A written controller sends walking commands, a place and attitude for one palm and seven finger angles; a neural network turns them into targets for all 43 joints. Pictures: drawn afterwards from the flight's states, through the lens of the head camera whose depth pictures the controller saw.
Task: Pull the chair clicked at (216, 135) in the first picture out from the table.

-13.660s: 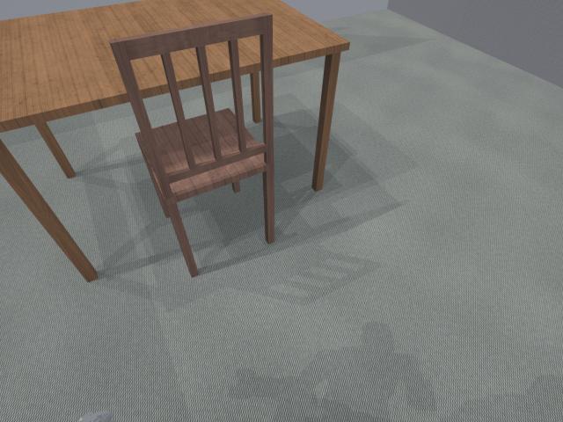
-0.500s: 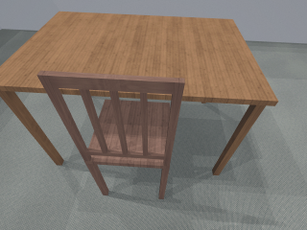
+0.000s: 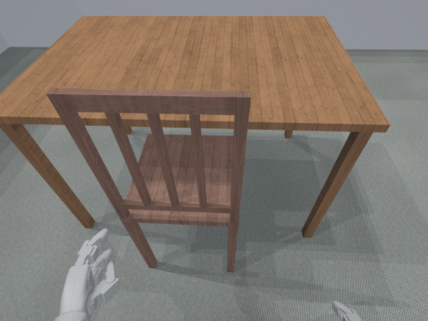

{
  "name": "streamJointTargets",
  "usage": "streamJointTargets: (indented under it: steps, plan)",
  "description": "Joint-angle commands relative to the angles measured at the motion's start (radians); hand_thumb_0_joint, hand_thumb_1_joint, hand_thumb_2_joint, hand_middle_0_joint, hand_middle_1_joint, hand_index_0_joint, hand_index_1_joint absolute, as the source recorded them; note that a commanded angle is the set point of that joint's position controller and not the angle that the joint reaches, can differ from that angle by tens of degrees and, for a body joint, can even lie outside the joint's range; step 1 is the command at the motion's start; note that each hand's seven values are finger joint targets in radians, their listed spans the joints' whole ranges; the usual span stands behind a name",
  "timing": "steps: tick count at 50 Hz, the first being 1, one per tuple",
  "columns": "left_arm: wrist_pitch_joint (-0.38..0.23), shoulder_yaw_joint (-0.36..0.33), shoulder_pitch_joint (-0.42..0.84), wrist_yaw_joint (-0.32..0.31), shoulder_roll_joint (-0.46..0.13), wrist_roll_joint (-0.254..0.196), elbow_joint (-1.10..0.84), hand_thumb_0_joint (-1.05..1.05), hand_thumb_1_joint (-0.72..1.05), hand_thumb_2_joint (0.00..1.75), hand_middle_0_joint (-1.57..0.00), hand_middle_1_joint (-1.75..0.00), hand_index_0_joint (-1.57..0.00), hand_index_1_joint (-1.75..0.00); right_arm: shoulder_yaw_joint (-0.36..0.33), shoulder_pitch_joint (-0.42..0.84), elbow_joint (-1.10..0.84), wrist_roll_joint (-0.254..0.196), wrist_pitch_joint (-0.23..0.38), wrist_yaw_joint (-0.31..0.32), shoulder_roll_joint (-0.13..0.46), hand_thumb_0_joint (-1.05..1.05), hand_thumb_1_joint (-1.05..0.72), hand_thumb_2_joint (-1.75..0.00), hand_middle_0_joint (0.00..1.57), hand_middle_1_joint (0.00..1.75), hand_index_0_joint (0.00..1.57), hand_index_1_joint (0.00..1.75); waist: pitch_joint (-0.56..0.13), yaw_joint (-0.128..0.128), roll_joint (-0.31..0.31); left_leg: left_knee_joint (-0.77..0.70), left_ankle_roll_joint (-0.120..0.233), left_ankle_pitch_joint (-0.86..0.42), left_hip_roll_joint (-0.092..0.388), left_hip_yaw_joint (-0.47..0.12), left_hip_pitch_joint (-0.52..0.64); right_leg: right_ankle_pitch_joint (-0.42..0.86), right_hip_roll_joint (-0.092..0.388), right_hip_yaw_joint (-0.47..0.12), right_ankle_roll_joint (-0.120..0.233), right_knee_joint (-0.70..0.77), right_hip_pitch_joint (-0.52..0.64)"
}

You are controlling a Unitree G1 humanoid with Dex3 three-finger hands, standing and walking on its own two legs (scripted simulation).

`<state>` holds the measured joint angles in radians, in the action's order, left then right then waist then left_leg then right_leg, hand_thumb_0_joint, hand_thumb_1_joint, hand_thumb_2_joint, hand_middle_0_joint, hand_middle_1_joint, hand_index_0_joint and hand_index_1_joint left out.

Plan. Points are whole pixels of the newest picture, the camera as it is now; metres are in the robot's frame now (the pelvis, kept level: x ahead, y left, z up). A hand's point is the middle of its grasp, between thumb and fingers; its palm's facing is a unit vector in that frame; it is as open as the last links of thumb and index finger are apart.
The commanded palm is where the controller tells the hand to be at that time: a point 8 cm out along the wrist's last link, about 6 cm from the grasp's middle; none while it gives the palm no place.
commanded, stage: raise the hand toward the chair's back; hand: left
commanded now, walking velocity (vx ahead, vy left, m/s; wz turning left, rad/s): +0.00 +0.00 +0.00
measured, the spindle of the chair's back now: (166, 166) +0.48 +0.13 -0.02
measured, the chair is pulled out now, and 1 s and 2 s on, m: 0.00 0.00 0.00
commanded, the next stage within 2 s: aim the fingers beside a spindle in 1.90 s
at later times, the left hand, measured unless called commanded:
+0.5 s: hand (131, 300) +0.18 +0.16 -0.04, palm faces -0.09 -1.00 -0.03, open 11.7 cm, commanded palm +0.16 +0.22 -0.03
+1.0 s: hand (111, 285) +0.20 +0.20 -0.02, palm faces -0.03 -1.00 -0.04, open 15.8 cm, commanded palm +0.18 +0.25 -0.02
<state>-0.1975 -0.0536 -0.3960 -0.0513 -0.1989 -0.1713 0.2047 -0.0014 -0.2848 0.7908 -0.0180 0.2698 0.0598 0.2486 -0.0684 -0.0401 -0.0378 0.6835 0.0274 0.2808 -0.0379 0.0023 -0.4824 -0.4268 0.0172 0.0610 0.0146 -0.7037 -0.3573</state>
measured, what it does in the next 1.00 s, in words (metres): lowers itself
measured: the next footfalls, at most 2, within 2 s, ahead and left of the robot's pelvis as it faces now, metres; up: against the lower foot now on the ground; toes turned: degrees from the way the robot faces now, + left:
none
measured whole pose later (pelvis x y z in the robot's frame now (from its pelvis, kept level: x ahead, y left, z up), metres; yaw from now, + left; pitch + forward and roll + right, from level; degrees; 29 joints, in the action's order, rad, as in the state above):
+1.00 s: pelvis -0.03 +0.02 -0.07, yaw -2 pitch +15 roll -4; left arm -0.43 -0.14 -0.39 0.22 -0.24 -0.25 0.01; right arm -0.01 -0.20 0.54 -0.03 0.18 0.06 0.24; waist -0.15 -0.02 -0.03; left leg 1.15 0.05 0.44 0.01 -0.01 -0.97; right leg -0.56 -0.02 0.08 0.01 -1.11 -0.81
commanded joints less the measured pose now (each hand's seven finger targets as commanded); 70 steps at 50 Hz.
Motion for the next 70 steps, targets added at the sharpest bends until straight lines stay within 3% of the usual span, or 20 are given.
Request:
streamJointTargets:
  steps: [1, 2, 3, 4, 5, 8, 11, 12, 13, 16, 18, 21, 24, 27, 33, 39, 50, 52, 64, 70]
  plan:
    - [-0.305, -0.006, -0.219, 0.235, 0.071, -0.067, 0.036, 0.0, 0.64, 0.79, -0.17, -0.26, -0.17, -0.26, -0.08, 0.159, -0.253, 0.016, 0.057, -0.031, 0.126, 0.0, -0.9, -0.9, 0.2, 0.3, 0.2, 0.3, -0.065, 0.084, 0.307, 0.16, -0.031, 0.007, 0.028, -0.032, -0.19, 0.048, -0.02, 0.003, 0.006, -0.093, -0.353]
    - [-0.363, -0.075, -0.269, 0.302, 0.01, -0.071, 0.068, 0.0, 0.62, 0.78, -0.17, -0.26, -0.17, -0.26, -0.089, 0.169, -0.275, 0.004, 0.05, -0.052, 0.121, 0.0, -0.9, -0.9, 0.2, 0.3, 0.2, 0.3, -0.103, 0.114, 0.198, 0.2, -0.041, -0.034, 0.021, -0.02, -0.214, 0.132, -0.01, -0.023, 0.018, -0.142, -0.325]
    - [-0.418, -0.076, -0.224, 0.375, -0.015, -0.081, 0.039, 0.0, 0.6, 0.77, -0.17, -0.25, -0.17, -0.25, -0.087, 0.183, -0.31, 0.001, 0.042, -0.067, 0.125, 0.0, -0.9, -0.9, 0.2, 0.3, 0.2, 0.3, -0.138, 0.1, 0.135, 0.243, -0.042, -0.047, 0.017, -0.017, -0.244, 0.189, -0.002, -0.04, 0.02, -0.192, -0.333]
    - [-0.431, -0.155, -0.226, 0.396, -0.076, -0.081, 0.026, 0.0, 0.57, 0.76, -0.17, -0.25, -0.17, -0.25, -0.101, 0.195, -0.342, -0.005, 0.028, -0.068, 0.12, 0.0, -0.9, -0.9, 0.2, 0.3, 0.2, 0.3, -0.183, 0.114, 0.128, 0.281, -0.034, -0.049, 0.015, 0.005, -0.27, 0.199, 0.0, -0.057, 0.018, -0.218, -0.324]
    - [-0.412, -0.165, -0.22, 0.402, -0.09, -0.084, -0.016, 0.0, 0.55, 0.75, -0.16, -0.25, -0.16, -0.25, -0.1, 0.212, -0.382, -0.007, 0.009, -0.065, 0.12, 0.0, -0.9, -0.9, 0.2, 0.3, 0.2, 0.3, -0.205, 0.122, 0.104, 0.298, -0.025, -0.033, 0.011, 0.022, -0.292, 0.183, 0.0, -0.074, 0.013, -0.229, -0.326]
    - [-0.349, -0.194, -0.061, 0.351, -0.133, -0.108, -0.256, 0.0, 0.48, 0.72, -0.16, -0.23, -0.16, -0.23, -0.092, 0.215, -0.459, -0.009, -0.043, -0.041, 0.107, 0.0, -0.9, -0.9, 0.2, 0.3, 0.2, 0.3, -0.257, 0.104, 0.035, 0.335, -0.01, 0.03, 0.012, 0.023, -0.314, 0.068, -0.004, -0.126, 0.005, -0.219, -0.34]
    - [-0.386, -0.164, 0.029, 0.27, -0.114, -0.091, -0.487, 0.0, 0.41, 0.69, -0.15, -0.22, -0.15, -0.22, -0.088, 0.162, -0.453, 0.002, -0.059, -0.021, 0.078, 0.0, -0.9, -0.9, 0.2, 0.3, 0.2, 0.3, -0.304, 0.054, -0.053, 0.369, 0.007, -0.028, 0.041, -0.004, -0.244, 0.14, -0.024, -0.098, 0.009, -0.253, -0.405]
    - [-0.409, -0.156, 0.086, 0.255, -0.136, -0.08, -0.549, 0.0, 0.39, 0.68, -0.15, -0.22, -0.15, -0.22, -0.084, 0.148, -0.441, 0.009, -0.059, -0.012, 0.082, 0.0, -0.9, -0.9, 0.2, 0.3, 0.2, 0.3, -0.311, 0.025, -0.031, 0.391, 0.01, -0.022, 0.048, -0.015, -0.259, 0.135, -0.029, -0.102, 0.004, -0.262, -0.432]
    - [-0.433, -0.127, 0.107, 0.254, -0.125, -0.07, -0.57, 0.0, 0.36, 0.67, -0.15, -0.22, -0.15, -0.22, -0.079, 0.143, -0.433, 0.012, -0.058, -0.005, 0.079, 0.0, -0.9, -0.9, 0.2, 0.3, 0.2, 0.3, -0.302, 0.013, -0.062, 0.402, 0.011, -0.02, 0.052, -0.023, -0.257, 0.115, -0.032, -0.101, 0.009, -0.264, -0.466]
    - [-0.453, -0.062, 0.125, 0.311, -0.106, -0.078, -0.48, 0.0, 0.29, 0.64, -0.14, -0.2, -0.14, -0.2, -0.06, 0.135, -0.392, 0.009, -0.034, 0.008, 0.095, 0.0, -0.9, -0.9, 0.2, 0.3, 0.2, 0.3, -0.234, -0.035, -0.034, 0.443, 0.014, 0.047, 0.059, -0.043, -0.32, 0.018, -0.035, -0.103, 0.006, -0.254, -0.545]
    - [-0.407, -0.056, 0.101, 0.361, -0.107, -0.094, -0.397, 0.0, 0.25, 0.62, -0.13, -0.2, -0.13, -0.2, -0.052, 0.136, -0.384, -0.004, -0.025, 0.015, 0.105, 0.0, -0.9, -0.9, 0.2, 0.3, 0.2, 0.3, -0.217, -0.035, -0.014, 0.445, 0.014, 0.098, 0.058, -0.044, -0.359, -0.067, -0.034, -0.12, 0.003, -0.222, -0.54]
    - [-0.305, -0.111, 0.054, 0.399, -0.145, -0.124, -0.348, 0.0, 0.18, 0.59, -0.13, -0.19, -0.13, -0.19, -0.05, 0.139, -0.389, -0.019, -0.022, 0.029, 0.109, 0.0, -0.9, -0.9, 0.2, 0.3, 0.2, 0.3, -0.277, 0.004, 0.022, 0.423, 0.017, 0.096, 0.052, -0.042, -0.356, -0.092, -0.023, -0.138, -0.006, -0.185, -0.458]
    - [-0.235, -0.184, -0.001, 0.375, -0.16, -0.148, -0.377, 0.0, 0.11, 0.56, -0.12, -0.18, -0.12, -0.18, -0.054, 0.155, -0.397, -0.024, -0.031, 0.032, 0.093, 0.0, -0.9, -0.9, 0.2, 0.3, 0.2, 0.3, -0.348, 0.045, 0.036, 0.385, 0.016, 0.03, 0.051, -0.043, -0.315, 0.003, -0.017, -0.118, -0.013, -0.192, -0.368]
    - [-0.236, -0.224, -0.008, 0.316, -0.166, -0.141, -0.386, 0.0, 0.04, 0.53, -0.11, -0.16, -0.11, -0.16, -0.054, 0.164, -0.385, -0.016, -0.035, 0.031, 0.075, 0.0, -0.9, -0.9, 0.2, 0.3, 0.2, 0.3, -0.332, 0.059, 0.035, 0.353, 0.013, 0.005, 0.054, -0.048, -0.305, 0.038, -0.024, -0.082, -0.01, -0.21, -0.373]
    - [-0.307, -0.149, -0.009, 0.291, -0.112, -0.109, -0.338, 0.0, -0.1, 0.47, -0.1, -0.14, -0.1, -0.14, -0.06, 0.14, -0.368, -0.012, -0.027, 0.016, 0.09, 0.0, -0.9, -0.9, 0.2, 0.3, 0.2, 0.3, -0.231, 0.021, 0.042, 0.325, 0.01, 0.047, 0.059, -0.053, -0.296, -0.025, -0.032, -0.039, 0.0, -0.217, -0.468]
    - [-0.331, -0.15, 0.024, 0.292, -0.144, -0.112, -0.399, 0.0, -0.24, 0.41, -0.09, -0.12, -0.09, -0.12, -0.063, 0.115, -0.38, -0.013, -0.016, 0.017, 0.112, 0.0, -0.9, -0.9, 0.2, 0.3, 0.2, 0.3, -0.29, 0.026, -0.022, 0.29, 0.008, 0.047, 0.063, -0.067, -0.215, -0.015, -0.036, -0.009, 0.012, -0.235, -0.472]
    - [-0.28, -0.145, 0.058, 0.274, -0.156, -0.092, -0.4, 0.0, -0.5, 0.3, -0.06, -0.08, -0.06, -0.08, -0.052, 0.102, -0.408, -0.012, -0.05, 0.007, 0.127, 0.0, -0.9, -0.9, 0.2, 0.3, 0.2, 0.3, -0.276, 0.015, -0.063, 0.238, -0.008, 0.049, 0.074, -0.108, -0.131, 0.004, -0.044, 0.024, 0.015, -0.239, -0.492]
    - [-0.265, -0.167, 0.061, 0.279, -0.172, -0.093, -0.374, 0.0, -0.5, 0.3, -0.06, -0.08, -0.06, -0.08, -0.051, 0.1, -0.407, -0.012, -0.057, 0.007, 0.129, 0.0, -0.9, -0.9, 0.2, 0.3, 0.2, 0.3, -0.268, 0.012, -0.035, 0.237, -0.007, 0.042, 0.075, -0.111, -0.135, 0.01, -0.048, 0.024, 0.014, -0.23, -0.485]
    - [-0.253, -0.208, 0.155, 0.327, -0.208, -0.116, -0.357, 0.0, -0.5, 0.3, -0.06, -0.08, -0.06, -0.08, -0.04, 0.086, -0.407, -0.015, -0.056, 0.009, 0.138, 0.0, -0.9, -0.9, 0.2, 0.3, 0.2, 0.3, -0.29, 0.011, -0.061, 0.226, -0.011, 0.008, 0.071, -0.108, -0.094, 0.034, -0.048, 0.021, 0.016, -0.206, -0.451]
    - [-0.248, -0.229, 0.197, 0.344, -0.223, -0.132, -0.313, 0.0, -0.5, 0.3, -0.06, -0.08, -0.06, -0.08, -0.04, 0.082, -0.392, -0.019, -0.049, 0.013, 0.146, 0.0, -0.9, -0.9, 0.2, 0.3, 0.2, 0.3, -0.261, 0.008, -0.061, 0.216, -0.009, 0.027, 0.067, -0.099, -0.109, 0.024, -0.047, 0.016, 0.014, -0.184, -0.44]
